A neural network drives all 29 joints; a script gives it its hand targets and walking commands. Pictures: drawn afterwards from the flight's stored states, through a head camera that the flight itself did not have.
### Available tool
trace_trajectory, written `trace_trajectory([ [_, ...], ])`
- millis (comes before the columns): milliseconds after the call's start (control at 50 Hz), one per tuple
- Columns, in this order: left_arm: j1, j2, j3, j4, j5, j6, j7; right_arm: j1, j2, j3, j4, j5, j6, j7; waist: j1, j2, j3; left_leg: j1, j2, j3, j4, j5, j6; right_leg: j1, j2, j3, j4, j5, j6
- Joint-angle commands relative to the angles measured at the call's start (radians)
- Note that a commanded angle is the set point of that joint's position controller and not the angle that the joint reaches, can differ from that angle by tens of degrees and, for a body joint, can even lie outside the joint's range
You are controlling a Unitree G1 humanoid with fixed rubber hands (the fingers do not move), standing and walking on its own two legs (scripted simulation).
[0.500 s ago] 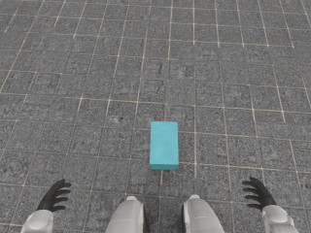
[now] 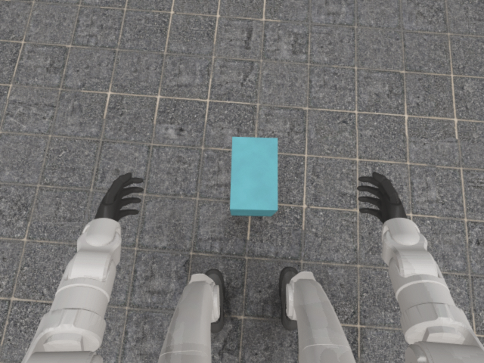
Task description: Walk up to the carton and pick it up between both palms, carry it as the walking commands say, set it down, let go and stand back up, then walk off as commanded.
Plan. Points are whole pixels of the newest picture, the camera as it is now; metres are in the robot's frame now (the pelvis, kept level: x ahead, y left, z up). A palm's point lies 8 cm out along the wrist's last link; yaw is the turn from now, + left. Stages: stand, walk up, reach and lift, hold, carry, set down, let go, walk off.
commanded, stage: reach and lift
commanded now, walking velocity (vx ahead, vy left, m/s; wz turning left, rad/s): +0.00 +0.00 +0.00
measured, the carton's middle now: (253, 179) +0.51 -0.04 -0.61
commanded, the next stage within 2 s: none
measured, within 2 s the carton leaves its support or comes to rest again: neither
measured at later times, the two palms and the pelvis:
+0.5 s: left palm (154, 146) +0.47 +0.17 -0.15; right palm (351, 157) +0.44 -0.21 -0.17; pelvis +0.00 +0.00 -0.02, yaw -1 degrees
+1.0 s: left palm (170, 140) +0.51 +0.16 -0.21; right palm (332, 152) +0.48 -0.19 -0.23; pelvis -0.01 +0.00 -0.05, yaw -2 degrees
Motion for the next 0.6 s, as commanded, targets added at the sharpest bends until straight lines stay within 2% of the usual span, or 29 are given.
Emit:
trace_trajectory([
  [0, -0.373, 0.042, 0.135, -0.137, -0.004, -0.012, 0.026, -0.309, -0.134, -0.101, -0.099, 0.068, 0.005, -0.030, -0.034, 0.032, -0.794, 0.416, -0.053, -0.057, -0.024, 0.184, -0.065, 0.190, 0.137, -0.015, -0.001, 0.108, -0.030],
  [20, -0.400, 0.052, 0.153, -0.097, -0.005, -0.016, 0.024, -0.344, -0.106, -0.090, -0.105, 0.076, 0.004, -0.032, -0.030, 0.010, -0.791, 0.394, -0.055, -0.057, -0.025, 0.178, -0.059, 0.173, 0.139, -0.016, 0.002, 0.103, -0.026],
  [40, -0.431, 0.053, 0.155, -0.097, 0.011, -0.008, 0.031, -0.357, -0.134, -0.113, -0.080, 0.070, 0.008, -0.034, -0.035, 0.032, -0.802, 0.418, -0.056, -0.058, -0.022, 0.147, -0.058, 0.166, 0.137, -0.017, 0.000, 0.075, -0.028],
  [60, -0.426, 0.037, 0.151, -0.055, 0.007, -0.002, 0.031, -0.389, -0.125, -0.112, -0.063, 0.071, 0.011, -0.037, -0.031, 0.018, -0.784, 0.381, -0.058, -0.060, -0.023, 0.168, -0.062, 0.143, 0.141, -0.026, 0.012, 0.091, -0.026],
  [100, -0.516, 0.028, 0.153, -0.062, -0.002, -0.007, 0.033, -0.453, -0.125, -0.125, -0.068, 0.067, 0.001, -0.043, -0.049, 0.007, -0.826, 0.367, -0.058, -0.066, -0.011, 0.160, -0.059, 0.132, 0.141, -0.021, 0.015, 0.085, -0.031],
  [120, -0.537, 0.018, 0.144, -0.048, -0.007, -0.004, 0.029, -0.473, -0.107, -0.112, -0.063, 0.085, 0.002, -0.043, -0.041, 0.031, -0.828, 0.386, -0.063, -0.063, -0.012, 0.176, -0.058, 0.115, 0.144, -0.024, 0.018, 0.095, -0.028],
  [140, -0.548, 0.018, 0.155, -0.040, 0.006, -0.008, 0.035, -0.487, -0.131, -0.144, -0.063, 0.066, -0.004, -0.043, -0.052, 0.033, -0.868, 0.389, -0.064, -0.070, -0.005, 0.218, -0.059, 0.105, 0.148, -0.024, 0.025, 0.119, -0.026],
  [180, -0.571, 0.013, 0.160, -0.044, 0.002, -0.019, 0.041, -0.516, -0.116, -0.144, -0.066, 0.068, -0.019, -0.041, -0.052, 0.026, -0.928, 0.428, -0.067, -0.084, 0.010, 0.290, -0.057, 0.094, 0.158, -0.027, 0.036, 0.158, -0.026],
  [200, -0.619, 0.008, 0.153, -0.053, -0.009, -0.025, 0.044, -0.546, -0.115, -0.146, -0.050, 0.064, -0.024, -0.045, -0.066, 0.016, -0.945, 0.427, -0.064, -0.091, 0.016, 0.331, -0.058, 0.076, 0.165, -0.031, 0.043, 0.192, -0.026],
  [220, -0.613, -0.007, 0.154, -0.030, -0.006, -0.028, 0.045, -0.546, -0.112, -0.149, -0.040, 0.067, -0.029, -0.045, -0.061, 0.045, -0.952, 0.442, -0.068, -0.092, 0.020, 0.362, -0.064, 0.064, 0.166, -0.023, 0.037, 0.194, -0.028],
  [240, -0.678, -0.019, 0.146, -0.054, -0.013, -0.034, 0.046, -0.580, -0.113, -0.153, -0.043, 0.060, -0.037, -0.047, -0.080, 0.039, -0.984, 0.427, -0.071, -0.090, 0.035, 0.397, -0.063, 0.071, 0.169, -0.020, 0.044, 0.234, -0.031],
  [260, -0.707, -0.017, 0.147, -0.083, -0.014, -0.041, 0.047, -0.604, -0.120, -0.165, -0.064, 0.061, -0.040, -0.048, -0.080, 0.054, -1.057, 0.469, -0.071, -0.099, 0.044, 0.449, -0.066, 0.077, 0.170, -0.025, 0.050, 0.248, -0.034],
  [280, -0.717, -0.026, 0.138, -0.067, -0.025, -0.038, 0.052, -0.629, -0.110, -0.162, -0.077, 0.075, -0.044, -0.044, -0.089, 0.057, -1.087, 0.521, -0.063, -0.124, 0.053, 0.522, -0.058, 0.013, 0.177, -0.035, 0.065, 0.263, -0.028],
  [300, -0.703, -0.020, 0.148, -0.064, -0.016, -0.044, 0.053, -0.611, -0.111, -0.171, -0.083, 0.071, -0.054, -0.050, -0.079, 0.088, -1.118, 0.569, -0.059, -0.127, 0.063, 0.620, -0.059, -0.020, 0.179, -0.017, 0.043, 0.296, -0.031],
  [320, -0.770, -0.029, 0.149, -0.084, -0.023, -0.051, 0.059, -0.652, -0.113, -0.174, -0.066, 0.071, -0.058, -0.047, -0.078, 0.082, -1.143, 0.573, -0.064, -0.133, 0.088, 0.638, -0.059, -0.052, 0.184, -0.016, 0.062, 0.293, -0.035],
  [340, -0.802, -0.014, 0.151, -0.095, -0.035, -0.049, 0.060, -0.681, -0.106, -0.175, -0.084, 0.062, -0.058, -0.052, -0.094, 0.072, -1.185, 0.594, -0.059, -0.145, 0.084, 0.675, -0.060, -0.056, 0.188, -0.012, 0.050, 0.309, -0.038],
  [360, -0.801, -0.031, 0.143, -0.096, -0.040, -0.047, 0.063, -0.673, -0.104, -0.179, -0.076, 0.067, -0.058, -0.053, -0.094, 0.083, -1.214, 0.642, -0.062, -0.150, 0.091, 0.693, -0.056, -0.059, 0.193, -0.012, 0.047, 0.304, -0.039],
  [380, -0.818, -0.034, 0.149, -0.061, -0.032, -0.051, 0.068, -0.710, -0.097, -0.176, -0.038, 0.071, -0.063, -0.051, -0.069, 0.087, -1.167, 0.574, -0.059, -0.143, 0.101, 0.695, -0.059, -0.104, 0.188, -0.004, 0.059, 0.314, -0.042],
  [400, -0.824, -0.024, 0.167, -0.102, -0.037, -0.055, 0.066, -0.706, -0.097, -0.174, -0.079, 0.066, -0.066, -0.055, -0.064, 0.058, -1.248, 0.597, -0.067, -0.133, 0.100, 0.718, -0.057, -0.029, 0.192, 0.002, 0.042, 0.357, -0.045],
  [420, -0.848, -0.015, 0.173, -0.070, -0.034, -0.055, 0.070, -0.746, -0.090, -0.175, -0.050, 0.067, -0.062, -0.053, -0.059, 0.056, -1.215, 0.552, -0.069, -0.136, 0.097, 0.704, -0.051, -0.044, 0.192, 0.006, 0.055, 0.361, -0.040],
  [440, -0.844, -0.024, 0.174, -0.074, -0.028, -0.054, 0.067, -0.766, -0.082, -0.177, -0.097, 0.071, -0.070, -0.056, -0.056, 0.054, -1.253, 0.548, -0.070, -0.132, 0.093, 0.733, -0.046, 0.000, 0.188, 0.007, 0.046, 0.408, -0.039],
  [460, -0.878, -0.016, 0.177, -0.057, -0.027, -0.057, 0.067, -0.797, -0.076, -0.178, -0.074, 0.073, -0.069, -0.059, -0.053, 0.061, -1.236, 0.517, -0.074, -0.128, 0.088, 0.707, -0.044, 0.003, 0.184, 0.011, 0.045, 0.402, -0.042],
  [480, -0.894, -0.001, 0.192, -0.093, -0.024, -0.058, 0.068, -0.815, -0.081, -0.178, -0.118, 0.070, -0.068, -0.065, -0.035, 0.040, -1.302, 0.522, -0.079, -0.119, 0.081, 0.710, -0.043, 0.069, 0.180, 0.013, 0.038, 0.443, -0.044],
  [520, -0.928, -0.026, 0.190, -0.019, -0.027, -0.051, 0.062, -0.838, -0.054, -0.184, -0.047, 0.050, -0.060, -0.067, -0.056, 0.020, -1.254, 0.449, -0.082, -0.125, 0.081, 0.689, -0.035, 0.051, 0.174, 0.013, 0.052, 0.468, -0.040],
  [540, -0.946, -0.004, 0.211, -0.067, -0.023, -0.060, 0.057, -0.863, -0.051, -0.177, -0.106, 0.053, -0.064, -0.073, -0.030, 0.007, -1.307, 0.439, -0.092, -0.104, 0.073, 0.672, -0.037, 0.151, 0.171, 0.020, 0.040, 0.515, -0.042],
  [560, -0.943, 0.001, 0.221, -0.013, -0.011, -0.056, 0.057, -0.878, -0.058, -0.193, -0.096, 0.048, -0.061, -0.080, -0.035, -0.003, -1.312, 0.395, -0.094, -0.103, 0.080, 0.642, -0.030, 0.152, 0.168, 0.021, 0.058, 0.525, -0.039],
  [580, -0.981, -0.001, 0.213, -0.052, -0.023, -0.060, 0.054, -0.918, -0.040, -0.183, -0.128, 0.048, -0.063, -0.081, -0.024, -0.006, -1.342, 0.366, -0.102, -0.095, 0.059, 0.645, -0.029, 0.228, 0.164, 0.028, 0.052, 0.558, -0.040],
])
